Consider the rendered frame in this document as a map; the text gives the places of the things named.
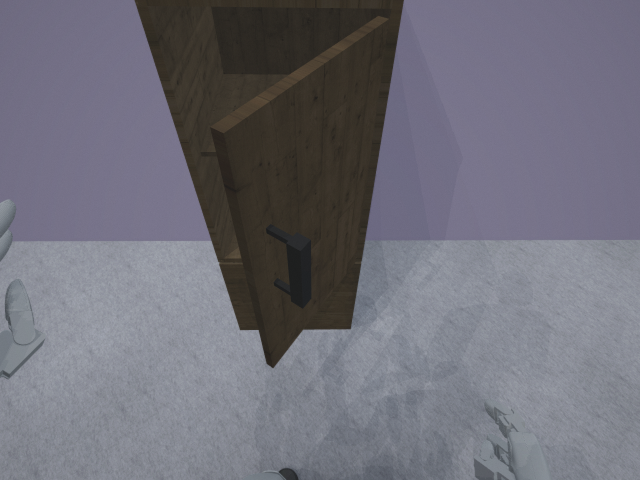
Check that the robot right hand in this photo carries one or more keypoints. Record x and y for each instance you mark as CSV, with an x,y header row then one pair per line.
x,y
520,458

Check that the robot left hand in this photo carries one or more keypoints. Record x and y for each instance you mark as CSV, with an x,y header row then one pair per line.
x,y
19,344

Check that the cupboard door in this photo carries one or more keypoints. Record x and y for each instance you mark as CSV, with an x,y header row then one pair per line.
x,y
296,156

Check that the handle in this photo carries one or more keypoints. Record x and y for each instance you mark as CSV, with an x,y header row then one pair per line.
x,y
299,265

